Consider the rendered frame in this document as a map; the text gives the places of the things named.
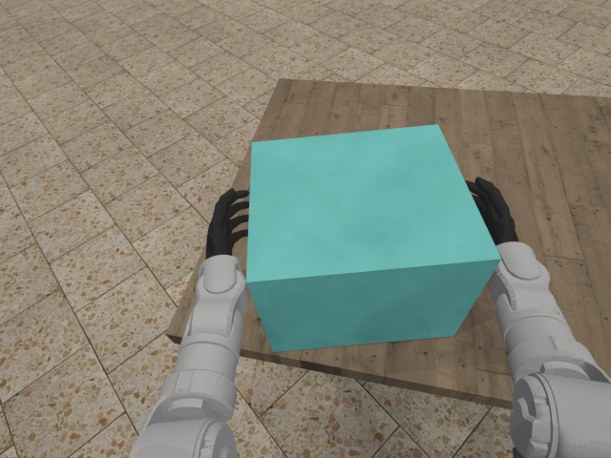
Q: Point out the robot left forearm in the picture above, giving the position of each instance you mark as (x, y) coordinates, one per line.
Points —
(202, 382)

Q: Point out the robot right forearm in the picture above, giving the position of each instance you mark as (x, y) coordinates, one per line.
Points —
(537, 336)

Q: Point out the table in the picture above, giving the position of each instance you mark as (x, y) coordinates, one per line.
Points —
(550, 157)

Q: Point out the left robot hand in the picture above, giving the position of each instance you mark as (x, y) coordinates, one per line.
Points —
(220, 241)

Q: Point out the robot right upper arm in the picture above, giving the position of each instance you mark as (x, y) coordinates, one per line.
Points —
(561, 417)

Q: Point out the right robot hand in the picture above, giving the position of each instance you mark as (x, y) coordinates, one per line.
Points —
(494, 210)

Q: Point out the carton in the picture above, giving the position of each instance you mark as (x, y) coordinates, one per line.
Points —
(363, 238)

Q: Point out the robot left upper arm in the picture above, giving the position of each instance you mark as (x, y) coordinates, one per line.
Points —
(198, 438)

